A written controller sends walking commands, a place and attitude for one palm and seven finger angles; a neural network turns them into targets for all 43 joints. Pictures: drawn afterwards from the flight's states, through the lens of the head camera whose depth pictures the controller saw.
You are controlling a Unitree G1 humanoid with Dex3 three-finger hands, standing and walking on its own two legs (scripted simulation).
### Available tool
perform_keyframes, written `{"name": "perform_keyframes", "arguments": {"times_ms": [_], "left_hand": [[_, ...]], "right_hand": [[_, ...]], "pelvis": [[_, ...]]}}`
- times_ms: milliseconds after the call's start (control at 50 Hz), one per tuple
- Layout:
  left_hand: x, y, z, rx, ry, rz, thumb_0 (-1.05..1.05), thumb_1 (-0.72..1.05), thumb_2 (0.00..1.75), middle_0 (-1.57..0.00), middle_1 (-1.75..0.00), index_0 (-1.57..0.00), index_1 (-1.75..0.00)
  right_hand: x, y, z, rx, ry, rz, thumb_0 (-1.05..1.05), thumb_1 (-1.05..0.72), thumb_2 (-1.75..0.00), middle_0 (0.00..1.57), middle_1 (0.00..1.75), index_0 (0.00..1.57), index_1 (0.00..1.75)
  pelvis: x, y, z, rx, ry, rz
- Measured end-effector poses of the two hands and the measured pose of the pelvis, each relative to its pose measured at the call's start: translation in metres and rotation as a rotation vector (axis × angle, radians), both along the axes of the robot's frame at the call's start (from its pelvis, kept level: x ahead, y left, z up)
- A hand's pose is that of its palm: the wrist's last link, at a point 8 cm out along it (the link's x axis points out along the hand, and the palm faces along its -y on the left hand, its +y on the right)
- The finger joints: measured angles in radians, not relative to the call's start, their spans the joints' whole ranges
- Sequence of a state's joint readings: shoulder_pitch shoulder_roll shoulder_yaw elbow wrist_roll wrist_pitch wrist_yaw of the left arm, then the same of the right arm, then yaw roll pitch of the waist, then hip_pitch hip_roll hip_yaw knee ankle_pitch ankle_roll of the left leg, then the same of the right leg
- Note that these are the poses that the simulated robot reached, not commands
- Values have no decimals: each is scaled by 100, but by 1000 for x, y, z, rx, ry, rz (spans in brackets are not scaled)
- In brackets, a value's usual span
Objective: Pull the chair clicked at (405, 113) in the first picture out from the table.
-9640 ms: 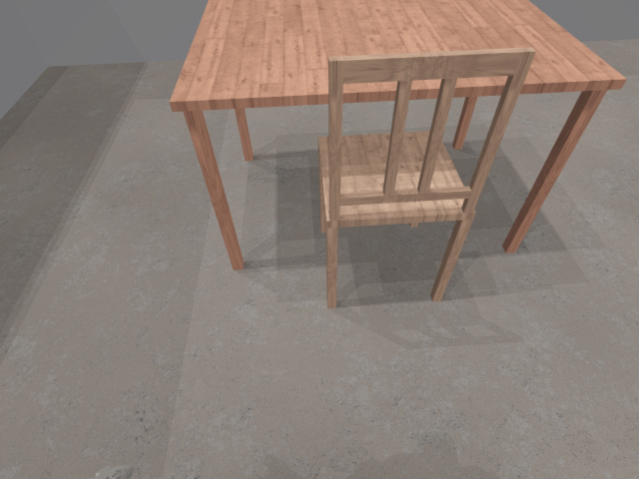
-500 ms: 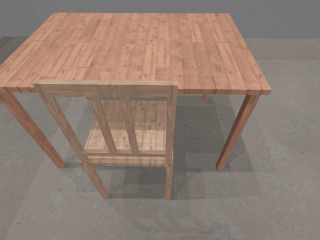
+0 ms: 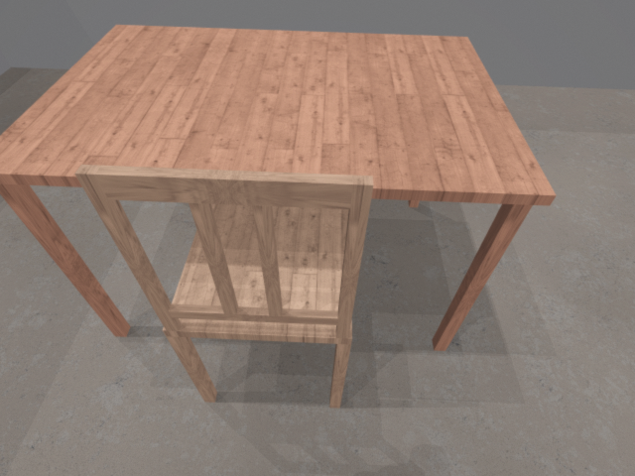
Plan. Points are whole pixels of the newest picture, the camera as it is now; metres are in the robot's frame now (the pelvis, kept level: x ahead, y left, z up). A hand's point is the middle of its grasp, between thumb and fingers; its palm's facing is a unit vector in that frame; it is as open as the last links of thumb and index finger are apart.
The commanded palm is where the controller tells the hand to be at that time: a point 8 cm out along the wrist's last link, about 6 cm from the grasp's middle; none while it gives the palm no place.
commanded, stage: come to a stop and stand still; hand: left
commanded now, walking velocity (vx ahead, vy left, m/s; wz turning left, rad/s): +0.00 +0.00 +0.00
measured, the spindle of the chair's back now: (217, 264) +0.46 +0.21 -0.07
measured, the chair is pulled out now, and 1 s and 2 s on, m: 0.00 0.00 0.00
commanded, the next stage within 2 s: look again from close up in 0.16 s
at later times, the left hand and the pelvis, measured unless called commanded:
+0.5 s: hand out of the picture +0.04 +0.22 -0.17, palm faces +0.02 -0.96 -0.28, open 7.4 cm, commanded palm none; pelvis +0.00 +0.02 -0.01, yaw +0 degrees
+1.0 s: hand out of the picture +0.00 +0.24 -0.18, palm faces -0.02 -0.98 -0.21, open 7.4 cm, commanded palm none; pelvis -0.02 +0.05 -0.01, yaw -1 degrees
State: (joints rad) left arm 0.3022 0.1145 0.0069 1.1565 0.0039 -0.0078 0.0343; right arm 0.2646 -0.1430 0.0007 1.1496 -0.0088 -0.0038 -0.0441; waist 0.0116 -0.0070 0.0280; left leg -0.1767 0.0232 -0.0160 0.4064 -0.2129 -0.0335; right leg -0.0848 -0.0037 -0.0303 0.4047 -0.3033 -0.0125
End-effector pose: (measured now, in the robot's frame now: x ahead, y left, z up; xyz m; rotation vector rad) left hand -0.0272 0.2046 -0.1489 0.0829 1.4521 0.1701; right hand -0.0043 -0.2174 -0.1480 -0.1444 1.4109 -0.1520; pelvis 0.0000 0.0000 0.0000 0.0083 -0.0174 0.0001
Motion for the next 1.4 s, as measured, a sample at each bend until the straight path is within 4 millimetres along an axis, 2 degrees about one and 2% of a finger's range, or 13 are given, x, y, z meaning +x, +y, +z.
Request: {"name": "perform_keyframes", "arguments": {"times_ms": [280,420,540,680,820,1140,1260,1400], "left_hand": [[17,19,2,23,-11,-27,0,91,90,-20,-29,-20,-30],[43,46,8,103,-108,-68,0,90,90,-20,-29,-20,-30],[64,64,9,134,-185,-83,0,90,90,-20,-29,-20,-30],[70,71,7,112,-224,-103,0,90,90,-20,-29,-20,-30],[54,74,1,76,-187,-111,0,90,90,-20,-29,-20,-30],[-2,84,-2,55,-28,-89,0,90,90,-20,-29,-20,-30],[-10,84,-1,52,-10,-82,0,91,90,-20,-29,-20,-30],[-11,78,-1,45,-13,-81,0,91,90,-20,-29,-20,-30]], "right_hand": [[18,3,2,-7,-15,12,1,-93,-90,20,30,20,30],[39,-3,-4,-8,-108,12,1,-92,-90,20,30,20,30],[60,2,-2,-15,-176,30,1,-91,-90,20,30,19,30],[69,14,4,-18,-220,48,0,-91,-90,20,30,19,30],[57,26,8,-18,-201,50,0,-91,-90,20,30,20,30],[-6,44,3,-8,-39,2,0,-91,-90,20,30,20,30],[-19,50,1,4,-10,-10,0,-91,-90,20,30,20,30],[-25,51,-1,12,-2,-21,1,-92,-90,20,30,20,30]], "pelvis": [[10,8,0,3,4,-1],[5,14,-7,-9,16,-3],[0,21,-10,-10,1,-4],[-8,32,-10,-11,-8,-11],[-15,42,-8,-11,-6,-16],[-24,57,-5,-8,-6,-18],[-26,58,-4,-7,-7,-17],[-28,57,-3,-5,-8,-19]]}}
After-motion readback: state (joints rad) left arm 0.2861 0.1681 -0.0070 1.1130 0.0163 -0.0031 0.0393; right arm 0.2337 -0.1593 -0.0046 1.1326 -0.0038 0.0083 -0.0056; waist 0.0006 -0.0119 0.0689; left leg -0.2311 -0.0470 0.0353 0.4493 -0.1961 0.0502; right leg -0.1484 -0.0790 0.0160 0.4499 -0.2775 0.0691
